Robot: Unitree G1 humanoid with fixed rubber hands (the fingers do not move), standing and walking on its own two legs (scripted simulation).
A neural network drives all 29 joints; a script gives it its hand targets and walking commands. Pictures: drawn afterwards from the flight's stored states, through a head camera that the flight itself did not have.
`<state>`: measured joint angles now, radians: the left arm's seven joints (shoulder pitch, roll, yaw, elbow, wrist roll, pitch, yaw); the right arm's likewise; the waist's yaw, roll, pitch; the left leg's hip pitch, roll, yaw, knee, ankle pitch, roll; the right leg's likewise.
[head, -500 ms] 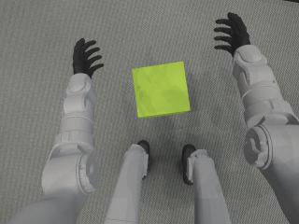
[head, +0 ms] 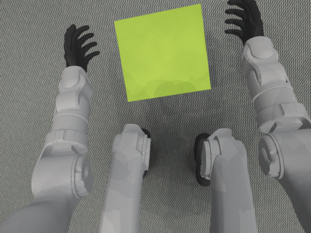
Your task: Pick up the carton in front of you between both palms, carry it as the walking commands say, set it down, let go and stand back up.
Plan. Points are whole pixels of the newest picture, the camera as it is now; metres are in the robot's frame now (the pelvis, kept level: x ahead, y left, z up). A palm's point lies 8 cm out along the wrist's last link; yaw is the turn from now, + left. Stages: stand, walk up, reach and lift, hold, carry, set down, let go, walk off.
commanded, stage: reach and lift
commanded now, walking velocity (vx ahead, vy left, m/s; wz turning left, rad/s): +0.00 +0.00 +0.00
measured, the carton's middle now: (164, 63) +0.48 +0.03 -0.33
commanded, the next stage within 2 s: none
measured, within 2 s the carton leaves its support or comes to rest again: leaves its support in 1.08 s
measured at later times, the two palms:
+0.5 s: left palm (99, 62) +0.48 +0.22 -0.26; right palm (229, 42) +0.53 -0.14 -0.26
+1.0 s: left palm (107, 60) +0.48 +0.19 -0.25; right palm (217, 42) +0.53 -0.11 -0.25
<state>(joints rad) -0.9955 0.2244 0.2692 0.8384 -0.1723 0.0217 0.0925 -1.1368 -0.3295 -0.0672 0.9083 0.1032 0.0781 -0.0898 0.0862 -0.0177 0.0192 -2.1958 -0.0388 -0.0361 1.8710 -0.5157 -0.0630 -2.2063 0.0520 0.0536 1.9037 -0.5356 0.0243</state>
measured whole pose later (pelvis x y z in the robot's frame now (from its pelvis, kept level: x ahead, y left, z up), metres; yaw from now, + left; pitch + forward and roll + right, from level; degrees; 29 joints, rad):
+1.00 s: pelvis -0.02 +0.00 -0.07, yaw +1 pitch +40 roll +3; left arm -1.33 0.21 0.19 1.14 -0.24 -0.02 0.19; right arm -1.48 -0.30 0.04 1.27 0.15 0.01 -0.15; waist 0.08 0.02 0.27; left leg -2.30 -0.04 -0.02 2.11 -0.51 -0.06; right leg -2.31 0.05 0.06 2.15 -0.54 0.03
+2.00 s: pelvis +0.01 +0.00 +0.11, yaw -2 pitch +39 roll +0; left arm -0.75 -0.07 0.44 0.59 0.15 0.32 0.06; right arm -0.82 0.02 -0.34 0.70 -0.15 0.30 -0.07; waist 0.05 -0.02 -0.23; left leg -1.75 -0.09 -0.10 1.57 -0.50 -0.07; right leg -1.74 0.12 0.10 1.59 -0.52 0.04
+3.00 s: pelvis +0.09 +0.01 +0.33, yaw -2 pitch -1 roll +0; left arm -0.25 -0.15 0.25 0.38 0.25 0.58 0.01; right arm -0.25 0.15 -0.26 0.39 -0.25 0.57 -0.02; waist 0.01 -0.01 -0.09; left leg -0.21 -0.05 -0.14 0.45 -0.23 -0.01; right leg -0.20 0.05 0.15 0.46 -0.24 0.01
